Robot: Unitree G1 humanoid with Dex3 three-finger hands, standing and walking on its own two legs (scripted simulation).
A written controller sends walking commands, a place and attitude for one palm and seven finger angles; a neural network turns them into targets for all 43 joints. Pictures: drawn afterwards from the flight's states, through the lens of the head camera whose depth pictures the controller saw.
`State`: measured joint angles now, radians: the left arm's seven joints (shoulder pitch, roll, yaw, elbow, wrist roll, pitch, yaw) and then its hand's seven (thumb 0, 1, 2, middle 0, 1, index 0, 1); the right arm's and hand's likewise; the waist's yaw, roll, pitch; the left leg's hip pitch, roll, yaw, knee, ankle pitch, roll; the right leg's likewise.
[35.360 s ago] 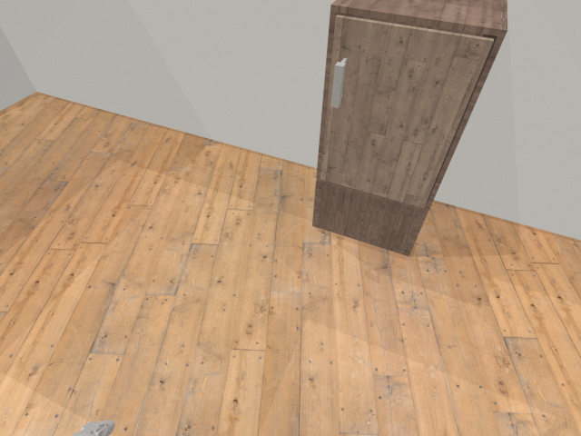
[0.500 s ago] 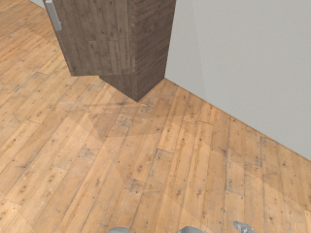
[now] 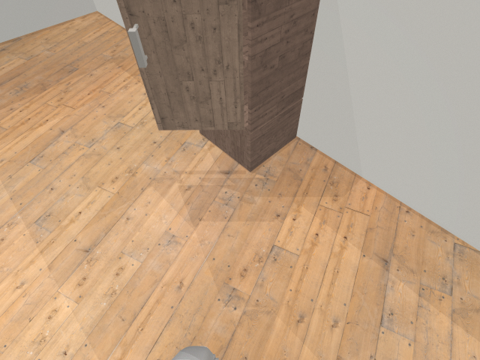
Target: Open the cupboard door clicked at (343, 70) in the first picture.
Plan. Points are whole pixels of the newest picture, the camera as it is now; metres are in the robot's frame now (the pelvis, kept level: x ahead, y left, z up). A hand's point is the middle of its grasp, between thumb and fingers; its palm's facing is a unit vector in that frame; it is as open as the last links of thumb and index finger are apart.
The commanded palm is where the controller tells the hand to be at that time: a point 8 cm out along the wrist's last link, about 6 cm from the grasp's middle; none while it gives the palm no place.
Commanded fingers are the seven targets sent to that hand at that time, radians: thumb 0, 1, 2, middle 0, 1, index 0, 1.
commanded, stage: take the last steps up to it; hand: left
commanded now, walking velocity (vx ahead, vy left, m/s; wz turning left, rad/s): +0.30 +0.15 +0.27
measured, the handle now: (139, 45) +1.07 +0.43 -0.03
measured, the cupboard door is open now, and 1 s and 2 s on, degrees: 45 45 45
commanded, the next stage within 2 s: come to a stop and stand still in 1.42 s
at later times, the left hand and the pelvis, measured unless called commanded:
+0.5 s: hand out of the picture +0.13 +0.27 -0.16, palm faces +0.15 -0.97 -0.19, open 7.4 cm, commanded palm none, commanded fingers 0.00 0.90 0.90 -0.20 -0.30 -0.20 -0.30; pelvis +0.09 +0.07 +0.00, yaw +6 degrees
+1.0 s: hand (125, 304) +0.24 +0.27 -0.17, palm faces +0.21 -0.96 -0.21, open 7.2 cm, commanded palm none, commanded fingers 0.00 0.90 0.90 -0.20 -0.30 -0.20 -0.30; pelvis +0.27 +0.08 +0.00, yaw +8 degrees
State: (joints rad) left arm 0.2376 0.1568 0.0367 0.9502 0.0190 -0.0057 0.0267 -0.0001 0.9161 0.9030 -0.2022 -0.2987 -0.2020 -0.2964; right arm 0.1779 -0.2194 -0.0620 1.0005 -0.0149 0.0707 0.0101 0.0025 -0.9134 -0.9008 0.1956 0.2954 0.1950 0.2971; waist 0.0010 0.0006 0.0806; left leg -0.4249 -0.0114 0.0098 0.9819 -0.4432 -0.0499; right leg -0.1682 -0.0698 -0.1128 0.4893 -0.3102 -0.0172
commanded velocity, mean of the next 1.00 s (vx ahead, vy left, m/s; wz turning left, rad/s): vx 0.30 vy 0.11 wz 0.05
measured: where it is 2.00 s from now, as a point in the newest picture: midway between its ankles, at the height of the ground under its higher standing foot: (216, 295)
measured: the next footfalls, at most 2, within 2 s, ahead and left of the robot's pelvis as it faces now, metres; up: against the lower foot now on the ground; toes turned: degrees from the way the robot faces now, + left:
left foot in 0.22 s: +0.07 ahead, +0.15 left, +0.00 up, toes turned +9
right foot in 0.66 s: +0.26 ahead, -0.04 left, +0.00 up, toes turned -2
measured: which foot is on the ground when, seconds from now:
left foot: up 0.00-0.20, down 0.22-0.66, up 0.68-1.00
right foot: down 0.00-0.22, up 0.24-0.64, down 0.66-1.00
